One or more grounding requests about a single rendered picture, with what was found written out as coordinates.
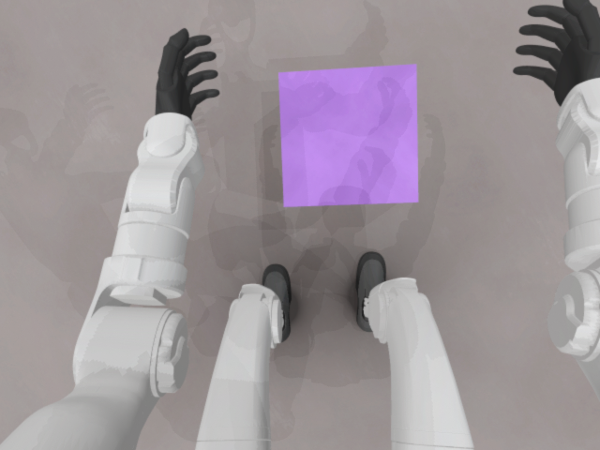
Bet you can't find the robot left forearm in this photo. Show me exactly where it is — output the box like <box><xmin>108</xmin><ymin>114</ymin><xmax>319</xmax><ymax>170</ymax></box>
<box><xmin>73</xmin><ymin>112</ymin><xmax>205</xmax><ymax>384</ymax></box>

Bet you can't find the right robot thigh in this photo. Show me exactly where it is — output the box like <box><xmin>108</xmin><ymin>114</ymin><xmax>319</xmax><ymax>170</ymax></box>
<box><xmin>372</xmin><ymin>287</ymin><xmax>474</xmax><ymax>450</ymax></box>

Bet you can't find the robot right forearm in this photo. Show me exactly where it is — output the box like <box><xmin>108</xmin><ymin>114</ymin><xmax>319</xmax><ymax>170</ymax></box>
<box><xmin>555</xmin><ymin>78</ymin><xmax>600</xmax><ymax>271</ymax></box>

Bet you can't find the robot right hand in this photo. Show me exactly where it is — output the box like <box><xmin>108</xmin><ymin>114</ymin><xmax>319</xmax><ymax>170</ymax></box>
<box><xmin>513</xmin><ymin>0</ymin><xmax>600</xmax><ymax>107</ymax></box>

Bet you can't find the robot left hand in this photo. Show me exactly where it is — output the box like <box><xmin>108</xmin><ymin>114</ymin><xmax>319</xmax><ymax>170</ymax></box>
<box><xmin>156</xmin><ymin>28</ymin><xmax>219</xmax><ymax>121</ymax></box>

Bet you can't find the carton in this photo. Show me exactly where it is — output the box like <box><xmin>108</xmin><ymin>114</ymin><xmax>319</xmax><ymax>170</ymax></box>
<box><xmin>278</xmin><ymin>64</ymin><xmax>418</xmax><ymax>207</ymax></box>

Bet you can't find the robot left upper arm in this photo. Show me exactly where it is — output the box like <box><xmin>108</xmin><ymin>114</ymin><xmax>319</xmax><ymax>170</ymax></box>
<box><xmin>0</xmin><ymin>306</ymin><xmax>189</xmax><ymax>450</ymax></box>

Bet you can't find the robot right foot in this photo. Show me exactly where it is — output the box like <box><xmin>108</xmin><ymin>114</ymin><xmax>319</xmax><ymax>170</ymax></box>
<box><xmin>355</xmin><ymin>252</ymin><xmax>386</xmax><ymax>332</ymax></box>

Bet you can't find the robot right upper arm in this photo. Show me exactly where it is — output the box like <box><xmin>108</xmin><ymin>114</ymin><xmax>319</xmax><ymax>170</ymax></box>
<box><xmin>547</xmin><ymin>268</ymin><xmax>600</xmax><ymax>401</ymax></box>

